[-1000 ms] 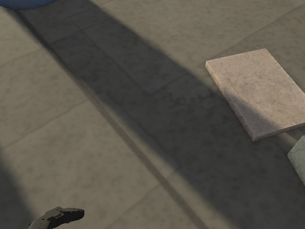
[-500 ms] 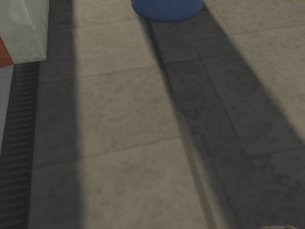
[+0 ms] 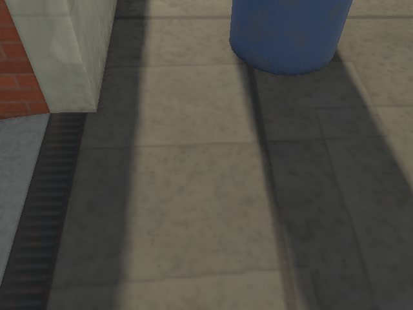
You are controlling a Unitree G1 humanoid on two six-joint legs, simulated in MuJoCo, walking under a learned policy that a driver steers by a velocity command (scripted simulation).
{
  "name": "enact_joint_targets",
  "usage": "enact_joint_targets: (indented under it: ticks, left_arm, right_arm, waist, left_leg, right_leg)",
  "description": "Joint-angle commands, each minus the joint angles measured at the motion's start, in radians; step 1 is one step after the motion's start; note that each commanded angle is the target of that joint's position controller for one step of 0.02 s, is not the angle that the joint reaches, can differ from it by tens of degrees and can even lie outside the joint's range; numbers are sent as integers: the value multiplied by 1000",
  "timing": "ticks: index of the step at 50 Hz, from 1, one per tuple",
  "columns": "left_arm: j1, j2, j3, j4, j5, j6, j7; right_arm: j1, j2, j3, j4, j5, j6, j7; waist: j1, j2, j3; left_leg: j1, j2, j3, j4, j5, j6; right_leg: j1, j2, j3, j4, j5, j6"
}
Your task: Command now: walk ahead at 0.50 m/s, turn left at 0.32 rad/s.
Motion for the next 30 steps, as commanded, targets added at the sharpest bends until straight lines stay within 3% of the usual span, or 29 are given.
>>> enact_joint_targets:
  ticks: [1, 4, 5, 6, 7, 8, 9, 10, 11, 13, 16, 21, 24, 27, 30]
  left_arm:
    - [-136, 75, 15, -105, -6, -25, -4]
    - [-23, 102, 27, -79, -5, -34, 5]
    - [82, 119, 37, -44, -5, -40, 15]
    - [225, 141, 49, -3, -1, -50, 27]
    - [391, 210, 63, 9, 19, -56, 43]
    - [394, 293, 83, 27, 25, -50, 37]
    - [310, 196, 65, 17, -8, -40, 26]
    - [224, 133, 51, 3, -15, -42, 22]
    - [193, 96, 41, 8, -9, -48, 18]
    - [197, 76, 30, 40, -12, -59, 21]
    - [260, 84, 31, 87, -25, -81, 15]
    - [318, 81, 28, 135, -23, -82, 14]
    - [354, 88, 27, 161, -20, -86, 20]
    - [388, 90, 24, 189, -16, -82, 32]
    - [376, 111, 26, 204, -12, -71, 47]
  right_arm:
    - [65, -145, -30, -23, -6, -17, -11]
    - [14, -171, -33, -25, -9, -19, -20]
    - [3, -179, -34, -21, -11, -19, -19]
    - [-4, -170, -31, -18, -12, -21, -14]
    - [11, -104, -12, -46, -10, -27, -11]
    - [146, -47, -7, -47, 23, -26, -7]
    - [78, -118, -15, -30, -16, -21, -13]
    - [2, -119, -16, -35, -14, -21, -6]
    - [-48, -104, -9, -44, -16, -20, -1]
    - [-54, -82, -2, -41, -36, 1, 13]
    - [-83, -57, 7, -40, -40, 16, 25]
    - [-299, -28, 29, -94, -28, 17, 37]
    - [-399, -13, 41, -116, -19, 13, 42]
    - [-458, -22, 42, -135, -22, 12, 44]
    - [-438, -36, 34, -132, -30, 11, 42]
  waist:
    - [-19, 100, 22]
    - [47, 120, 8]
    - [96, 102, -40]
    - [165, 62, -118]
    - [218, -44, -258]
    - [140, -288, -324]
    - [118, -113, -198]
    - [96, -28, -79]
    - [88, 25, -40]
    - [58, -29, -23]
    - [52, -42, -27]
    - [92, -36, 22]
    - [119, -36, 36]
    - [129, -31, 55]
    - [100, -35, 36]
  left_leg:
    - [8, 294, -164, -25, 457, 98]
    - [16, 308, -150, 58, 672, 57]
    - [11, 282, -122, 181, 804, 41]
    - [-49, 230, -74, 376, 784, 23]
    - [-201, 172, -23, 683, 490, 4]
    - [-500, -15, 43, 964, -231, -36]
    - [-594, 51, -29, 1027, -202, -21]
    - [-592, 96, -14, 1000, -114, -20]
    - [-568, 129, 5, 954, -68, -22]
    - [-517, 167, 35, 879, -36, -43]
    - [-546, 184, 79, 830, -3, -68]
    - [-633, 219, 140, 589, 174, -95]
    - [-589, 200, 168, 434, 262, -80]
    - [-576, 187, 191, 351, 254, -49]
    - [-513, 140, 231, 303, 144, 2]
  right_leg:
    - [26, 40, -26, -74, 24, -30]
    - [208, 87, -38, -139, -91, -85]
    - [341, 124, -58, -174, -128, -104]
    - [533, 102, -40, -220, -114, -131]
    - [759, -125, 214, -238, -274, -181]
    - [917, -337, 705, -387, -333, -312]
    - [805, -293, 731, -440, -429, -296]
    - [672, -261, 552, -442, -378, -279]
    - [594, -212, 435, -458, -257, -258]
    - [518, -137, 277, -483, -73, -221]
    - [527, -115, 192, -510, 104, -236]
    - [556, -72, 42, -566, 184, -209]
    - [578, -79, -27, -576, 228, -187]
    - [654, -119, -61, -560, 266, -179]
    - [743, -144, -108, -440, 545, -163]
Keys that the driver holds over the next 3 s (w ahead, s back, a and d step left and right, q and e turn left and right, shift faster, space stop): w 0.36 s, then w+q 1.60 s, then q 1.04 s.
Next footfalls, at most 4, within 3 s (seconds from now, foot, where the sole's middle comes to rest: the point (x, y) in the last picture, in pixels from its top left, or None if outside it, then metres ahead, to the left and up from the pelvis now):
0.12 right None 0.25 -0.12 -0.78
0.66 left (174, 289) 0.53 0.08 -0.78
1.20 right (187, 195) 0.89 0.02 -0.78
1.72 left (100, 183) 0.96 0.35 -0.78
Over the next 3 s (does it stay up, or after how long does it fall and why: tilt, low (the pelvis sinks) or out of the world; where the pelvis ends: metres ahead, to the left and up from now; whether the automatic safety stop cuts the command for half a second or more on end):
stays up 0.99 0.37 0.00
